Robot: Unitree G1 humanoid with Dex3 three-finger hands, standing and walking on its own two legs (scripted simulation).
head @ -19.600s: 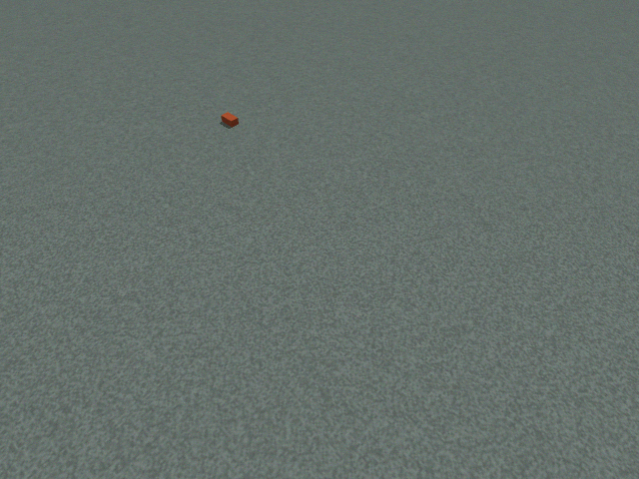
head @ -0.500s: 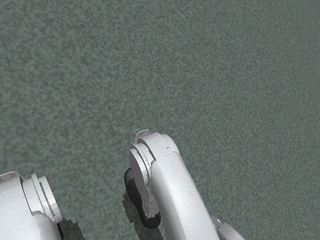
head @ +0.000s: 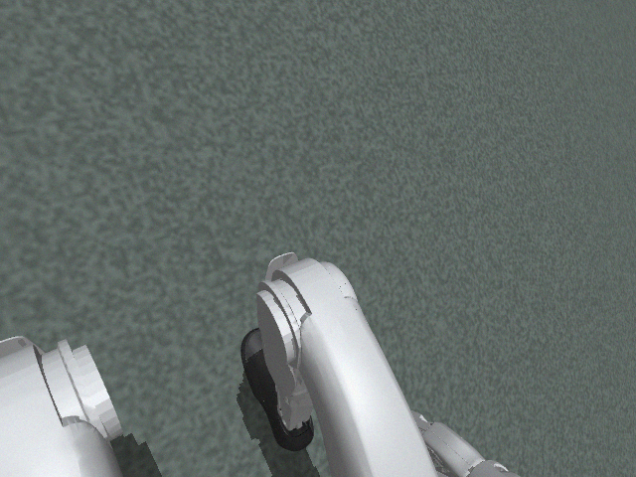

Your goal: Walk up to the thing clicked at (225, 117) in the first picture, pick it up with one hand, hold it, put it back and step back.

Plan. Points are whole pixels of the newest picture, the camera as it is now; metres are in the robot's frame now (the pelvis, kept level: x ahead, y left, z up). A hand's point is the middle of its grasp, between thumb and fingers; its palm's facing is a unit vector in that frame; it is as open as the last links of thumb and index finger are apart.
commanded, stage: rest palm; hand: left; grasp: from above
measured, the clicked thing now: out of the picture +0.46 +0.34 -0.28
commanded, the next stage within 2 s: close in 0.48 s
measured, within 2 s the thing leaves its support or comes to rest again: neither
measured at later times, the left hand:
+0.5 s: hand out of the picture +0.44 +0.33 -0.27, palm faces -0.44 -0.19 -0.88, open 13.1 cm
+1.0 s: hand out of the picture +0.44 +0.33 -0.26, palm faces -0.43 -0.18 -0.88, open 11.6 cm
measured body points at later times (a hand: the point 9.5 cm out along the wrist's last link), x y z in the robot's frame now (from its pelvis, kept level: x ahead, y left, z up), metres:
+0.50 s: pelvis +0.00 +0.00 +0.00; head +0.28 +0.14 +0.32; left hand +0.46 +0.34 -0.22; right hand +0.05 -0.24 -0.05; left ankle +0.06 +0.13 -0.27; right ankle +0.11 -0.14 -0.27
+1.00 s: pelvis +0.00 +0.00 +0.00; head +0.27 +0.15 +0.32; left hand +0.46 +0.34 -0.21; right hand +0.06 -0.24 -0.05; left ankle +0.06 +0.13 -0.27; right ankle +0.11 -0.14 -0.27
